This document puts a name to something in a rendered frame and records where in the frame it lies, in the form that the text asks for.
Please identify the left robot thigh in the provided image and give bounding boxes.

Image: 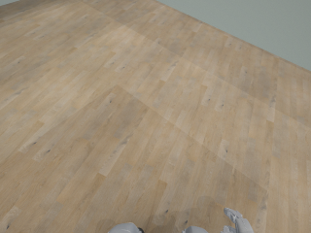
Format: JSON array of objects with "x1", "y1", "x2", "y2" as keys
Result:
[{"x1": 108, "y1": 223, "x2": 142, "y2": 233}]

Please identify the right robot hand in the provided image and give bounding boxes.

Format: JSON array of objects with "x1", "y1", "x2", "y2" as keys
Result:
[{"x1": 221, "y1": 208, "x2": 255, "y2": 233}]

